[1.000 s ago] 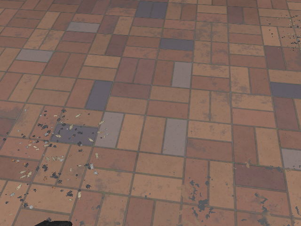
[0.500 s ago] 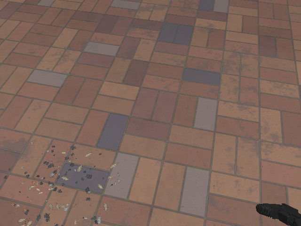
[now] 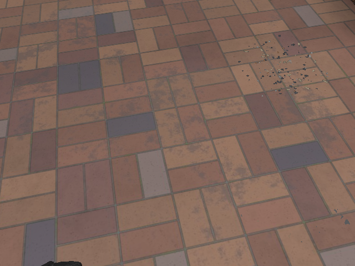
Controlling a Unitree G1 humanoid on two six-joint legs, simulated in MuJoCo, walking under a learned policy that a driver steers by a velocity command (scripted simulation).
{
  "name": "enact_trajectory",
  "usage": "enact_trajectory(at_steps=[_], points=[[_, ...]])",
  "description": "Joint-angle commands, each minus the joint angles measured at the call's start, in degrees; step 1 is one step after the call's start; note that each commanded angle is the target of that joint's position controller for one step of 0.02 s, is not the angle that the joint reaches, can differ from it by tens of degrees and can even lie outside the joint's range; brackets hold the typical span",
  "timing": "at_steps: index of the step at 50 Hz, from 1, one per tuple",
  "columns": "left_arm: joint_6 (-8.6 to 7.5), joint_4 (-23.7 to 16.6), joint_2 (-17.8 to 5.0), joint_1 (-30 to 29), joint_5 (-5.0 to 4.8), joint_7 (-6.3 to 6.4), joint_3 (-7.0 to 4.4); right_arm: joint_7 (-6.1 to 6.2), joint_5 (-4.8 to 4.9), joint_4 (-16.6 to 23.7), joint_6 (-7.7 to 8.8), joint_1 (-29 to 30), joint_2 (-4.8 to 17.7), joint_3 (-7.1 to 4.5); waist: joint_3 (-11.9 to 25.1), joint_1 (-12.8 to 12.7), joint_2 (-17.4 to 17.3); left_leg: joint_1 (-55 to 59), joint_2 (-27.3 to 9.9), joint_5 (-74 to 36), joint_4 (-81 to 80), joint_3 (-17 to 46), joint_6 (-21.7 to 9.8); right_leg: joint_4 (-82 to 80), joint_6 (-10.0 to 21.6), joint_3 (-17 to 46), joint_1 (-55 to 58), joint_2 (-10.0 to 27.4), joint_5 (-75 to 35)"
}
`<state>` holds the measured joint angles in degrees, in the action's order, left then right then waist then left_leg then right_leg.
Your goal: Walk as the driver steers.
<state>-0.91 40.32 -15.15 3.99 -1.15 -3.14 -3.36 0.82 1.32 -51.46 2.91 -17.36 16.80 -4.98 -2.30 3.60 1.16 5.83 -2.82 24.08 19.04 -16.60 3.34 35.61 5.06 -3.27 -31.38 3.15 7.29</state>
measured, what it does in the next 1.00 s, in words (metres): walks ahead: right foot, then left foot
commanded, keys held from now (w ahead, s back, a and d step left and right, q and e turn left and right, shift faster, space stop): w+e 0.20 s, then w+q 0.80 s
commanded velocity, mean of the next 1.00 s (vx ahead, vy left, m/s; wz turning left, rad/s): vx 0.50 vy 0.00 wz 0.09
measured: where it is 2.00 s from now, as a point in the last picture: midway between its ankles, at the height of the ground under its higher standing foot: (126, 128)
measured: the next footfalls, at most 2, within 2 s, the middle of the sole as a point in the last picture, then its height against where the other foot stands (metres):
right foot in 0.02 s outside the picture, level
left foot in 0.56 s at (161, 253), level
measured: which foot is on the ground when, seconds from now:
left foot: down 0.00-0.02, up 0.04-0.54, down 0.56-1.00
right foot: up 0.00-0.00, down 0.02-0.56, up 0.58-1.00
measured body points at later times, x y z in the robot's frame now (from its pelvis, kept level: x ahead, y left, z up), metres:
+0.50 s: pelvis +0.29 -0.01 +0.01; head +0.32 -0.02 +0.46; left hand +0.37 +0.27 -0.11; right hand +0.47 -0.27 -0.09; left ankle +0.47 +0.09 -0.70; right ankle +0.13 -0.10 -0.72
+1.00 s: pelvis +0.59 -0.02 +0.01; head +0.62 +0.00 +0.46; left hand +0.79 +0.25 -0.05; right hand +0.66 -0.30 -0.10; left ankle +0.47 +0.08 -0.72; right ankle +0.76 -0.12 -0.71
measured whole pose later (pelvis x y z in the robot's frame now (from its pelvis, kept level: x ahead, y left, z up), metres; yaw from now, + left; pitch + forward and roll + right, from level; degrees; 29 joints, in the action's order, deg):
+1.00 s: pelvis +0.59 -0.02 +0.01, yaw +10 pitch +2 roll +0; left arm -6.5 37.6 -15.8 1.8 -0.2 -0.9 -2.1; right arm 0.9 1.5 -44.4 1.7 -21.5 16.9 -4.1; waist -0.6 5.4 1.5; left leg -4.7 6.7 21.5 24.9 12.6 -3.7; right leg 26.6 -2.2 5.5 -28.9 -0.2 0.7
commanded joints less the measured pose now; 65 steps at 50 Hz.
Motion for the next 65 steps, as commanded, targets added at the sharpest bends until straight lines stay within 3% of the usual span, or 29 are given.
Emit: enact_trajectory(at_steps=[1,2,3,4,5,7,11,15,22,25,27,28,29,30,31,33,34,38,43,48,50,51,52,53,54,55,56,60,65], points=[[0.23,1.49,-13.15,20.28,-0.40,1.19,-6.00,0.58,-0.06,4.11,-0.24,3.02,10.28,-1.91,10.99,-13.51,-1.84,-13.90,-10.03,-50.72,30.71,1.94,-5.30,-3.76,5.70,0.61,31.17,-4.97,0.59],[0.23,1.81,-20.23,20.35,-1.06,2.09,-7.18,0.09,-2.91,7.20,0.87,-1.02,1.68,0.68,13.50,-7.58,14.38,-39.89,0.17,0.28,51.72,3.77,-1.25,-7.80,14.68,30.23,48.90,9.86,6.00],[-1.02,-0.91,-18.09,21.03,-0.26,1.58,-6.00,-0.58,-1.10,8.48,3.38,1.79,3.55,1.08,23.70,-9.34,10.50,-48.65,5.26,11.60,61.44,19.17,-1.22,-18.21,20.97,52.95,55.05,16.74,16.02],[-2.02,-0.48,-13.70,19.53,0.26,1.29,-4.76,-1.18,1.35,10.05,4.89,8.08,7.40,0.12,16.86,-11.06,5.63,-54.41,1.94,6.31,61.44,21.72,-2.82,-20.12,17.34,45.88,51.96,15.44,12.91],[-2.62,-0.56,-11.78,16.94,0.07,1.37,-4.22,-1.14,1.19,10.35,5.72,9.31,6.91,0.44,11.65,-9.26,3.15,-53.71,-0.67,1.31,56.95,21.48,-4.11,-19.44,15.08,38.07,44.61,12.99,8.66],[-2.84,-2.36,-7.93,9.54,0.63,1.75,-2.91,-0.53,-1.29,8.91,5.40,8.29,7.85,-0.33,6.77,-4.46,0.44,-45.07,-4.04,-4.37,47.79,21.99,-3.84,-20.34,12.28,28.10,30.23,8.80,-3.17],[-3.13,-2.61,-9.22,9.64,0.68,3.03,-2.98,-0.75,-2.12,9.17,3.00,8.21,5.18,0.08,4.46,-2.60,0.17,-41.08,-3.68,-10.57,37.19,19.90,-0.79,-23.46,12.30,20.74,21.43,6.65,-12.83],[-3.32,-0.67,-8.91,12.41,0.85,3.71,-2.57,-1.62,-1.43,9.85,2.79,14.43,2.66,1.47,2.03,-6.10,2.48,-38.23,-2.82,-28.67,20.90,17.81,-0.37,-24.91,8.23,12.21,19.32,3.37,-10.72],[-3.20,3.98,-10.12,17.37,0.99,3.43,-2.71,-3.58,-0.14,12.69,3.28,21.67,4.01,1.84,-2.22,-9.24,1.88,-45.36,-1.41,-27.62,12.01,17.74,-5.18,-23.53,6.54,11.01,33.72,9.85,-10.35],[-2.41,4.22,-11.13,15.76,1.03,4.00,-3.03,-4.46,-0.15,12.58,3.25,18.05,5.19,1.37,0.45,-6.58,3.22,-40.36,1.55,-20.05,11.35,15.74,-7.92,-17.46,4.40,7.83,37.82,10.42,-28.99],[-1.60,3.42,-11.31,13.68,1.18,4.57,-2.83,-4.02,-0.61,9.49,2.84,6.07,8.55,-0.69,8.47,-0.08,2.75,-23.20,6.07,-20.63,10.11,12.38,-10.63,-1.67,1.75,3.40,35.57,7.01,-46.48],[-1.64,2.13,-10.04,14.10,1.95,5.10,-2.07,-3.50,-0.79,8.26,2.51,-2.58,11.97,-1.82,14.58,3.19,-1.74,-7.07,-1.11,-23.02,10.99,23.50,-14.06,14.07,-0.56,1.56,24.04,4.95,-34.10],[-3.02,0.58,-4.00,20.49,2.54,4.16,-0.22,-3.53,-0.54,7.89,2.48,-6.09,16.42,-2.84,20.39,-0.52,-16.07,12.91,-14.31,-13.23,5.98,53.73,-25.41,35.99,-5.60,2.03,-0.76,-7.13,8.61],[-4.76,0.99,-6.87,17.61,1.36,3.42,-0.29,-3.57,0.46,7.58,2.29,-6.87,11.18,-1.55,22.35,2.13,-12.98,17.33,-15.36,-4.20,-0.81,62.81,-25.48,42.05,-5.19,10.11,-9.50,-7.13,23.40],[-6.10,-1.03,-9.45,12.09,-0.49,2.70,-0.84,-3.14,0.14,8.52,2.09,-3.69,9.38,-1.02,14.16,2.68,-9.77,11.53,-13.98,-3.95,-1.93,55.33,-22.73,42.12,-4.29,10.99,-13.95,-3.86,19.54],[-7.14,-2.34,-9.00,6.77,1.01,2.99,-0.82,-2.69,-0.62,10.18,1.81,1.77,7.59,-0.45,5.94,-0.18,-0.73,-3.56,-9.84,-14.69,-3.31,44.98,-20.24,33.12,-4.20,9.37,-10.84,0.05,13.35],[-6.82,-2.56,-9.08,7.21,1.82,3.19,-1.18,-2.41,-1.15,10.88,1.84,3.05,6.75,0.00,5.23,-2.05,-1.56,-8.11,-8.23,-19.65,-4.48,42.22,-19.97,29.84,-4.62,9.41,-7.16,1.18,11.79],[-4.93,-3.42,-6.57,7.77,2.20,3.63,-0.70,-1.33,-0.65,11.70,1.55,3.09,8.36,-0.57,3.58,-3.95,-3.98,-17.04,-5.73,-27.72,-6.92,36.36,-20.47,18.65,-7.92,7.14,-3.86,1.32,8.68],[-5.34,-5.84,-4.32,-2.41,1.67,3.24,0.26,-0.02,0.08,10.68,0.44,-0.85,9.46,-1.14,2.40,-0.01,-5.34,-22.39,-1.24,-23.58,-5.73,32.02,-16.00,-0.98,-9.49,6.10,3.33,-2.58,-11.09],[-6.43,-7.03,-7.02,-5.39,0.69,2.28,-0.80,0.39,0.30,9.99,-0.70,-3.84,8.85,-1.20,2.65,0.02,-6.88,-14.82,-4.00,-19.23,1.04,39.89,-14.29,-8.30,-7.62,8.64,5.88,-3.87,-7.22],[-6.94,-5.75,-8.42,-0.23,0.62,2.40,-1.72,0.36,0.08,10.63,-0.98,-2.35,8.22,-1.14,3.97,-3.31,-8.18,-14.40,-3.47,-21.70,5.87,41.22,-12.78,-11.17,-5.17,7.70,12.96,-3.67,-4.68],[-7.20,-4.78,-10.17,5.44,1.28,2.79,-2.55,0.14,-0.25,11.29,-0.82,-1.88,6.20,-0.42,8.34,-6.21,-7.30,-16.79,-0.82,-23.27,13.34,39.01,-11.06,-11.28,-2.78,9.18,23.02,-0.80,-4.25],[-7.13,-4.08,-13.40,14.22,1.99,3.32,-3.40,-0.05,-1.28,12.49,-0.56,-2.50,2.82,0.81,16.44,-9.44,-0.44,-24.07,3.20,-13.49,29.25,33.52,-8.88,-10.19,0.88,19.01,37.71,9.30,-0.85],[-6.15,-1.80,-16.69,17.84,2.17,2.88,-4.28,-0.09,0.54,14.19,-0.06,-10.14,0.81,1.60,21.66,-5.65,19.43,-43.45,9.36,10.62,45.59,26.90,-5.86,-15.41,9.51,45.04,52.28,20.52,12.33],[-5.86,-2.89,-11.15,16.12,1.01,2.62,-3.14,0.10,0.95,12.52,-0.14,-9.17,6.88,0.57,16.58,-6.88,12.01,-49.74,4.19,8.58,52.52,27.95,-5.07,-17.59,8.20,46.96,49.03,20.42,23.07],[-5.53,-3.24,-8.29,14.08,0.97,2.88,-2.35,0.02,0.54,13.27,-0.43,-3.08,9.38,-0.24,9.63,-8.38,6.39,-51.17,2.59,3.05,54.16,26.60,-4.58,-18.28,5.91,37.80,42.47,17.84,20.67],[-5.25,-3.32,-7.66,11.57,1.51,2.89,-1.93,0.05,0.03,13.86,-0.67,-0.28,8.66,-0.27,5.83,-7.48,2.40,-49.52,0.81,-1.03,53.42,24.95,-4.03,-19.34,4.86,30.81,35.97,15.44,12.76],[-5.54,-1.49,-5.80,8.98,1.58,2.95,-1.44,-0.97,0.47,15.45,-1.46,1.18,4.68,-0.12,1.77,-4.68,5.46,-45.56,-3.07,-6.29,47.65,22.83,-3.22,-24.43,4.93,16.42,25.82,10.97,-0.14],[-5.54,0.86,-9.00,9.35,1.51,3.14,-2.56,-1.71,-0.06,17.58,-1.60,6.15,3.00,0.61,0.89,-5.12,2.71,-48.01,-4.18,-16.40,36.13,21.65,-2.05,-26.77,5.92,6.73,27.05,11.44,-9.84]])
Over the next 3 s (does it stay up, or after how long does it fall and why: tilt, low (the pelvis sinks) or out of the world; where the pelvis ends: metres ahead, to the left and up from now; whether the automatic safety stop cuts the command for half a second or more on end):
stays up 1.29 0.38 0.00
